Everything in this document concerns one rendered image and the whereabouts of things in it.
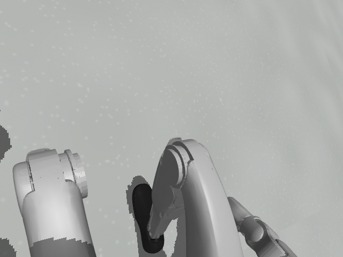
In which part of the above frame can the right robot arm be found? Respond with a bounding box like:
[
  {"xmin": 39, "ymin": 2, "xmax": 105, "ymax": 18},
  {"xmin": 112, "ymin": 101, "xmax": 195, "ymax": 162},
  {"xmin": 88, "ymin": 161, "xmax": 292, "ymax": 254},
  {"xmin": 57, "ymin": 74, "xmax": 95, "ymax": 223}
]
[{"xmin": 240, "ymin": 216, "xmax": 297, "ymax": 257}]

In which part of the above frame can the right robot hand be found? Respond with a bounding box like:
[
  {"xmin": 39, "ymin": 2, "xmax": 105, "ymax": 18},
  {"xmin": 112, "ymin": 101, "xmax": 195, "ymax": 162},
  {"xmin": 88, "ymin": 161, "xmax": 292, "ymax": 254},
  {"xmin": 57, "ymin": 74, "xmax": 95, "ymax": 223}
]
[{"xmin": 228, "ymin": 197, "xmax": 253, "ymax": 232}]

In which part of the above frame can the right robot foot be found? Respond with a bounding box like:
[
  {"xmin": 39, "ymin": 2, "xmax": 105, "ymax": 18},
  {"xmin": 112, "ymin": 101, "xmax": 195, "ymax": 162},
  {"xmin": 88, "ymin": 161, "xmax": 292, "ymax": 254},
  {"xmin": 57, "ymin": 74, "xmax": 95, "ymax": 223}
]
[{"xmin": 132, "ymin": 184, "xmax": 164, "ymax": 254}]

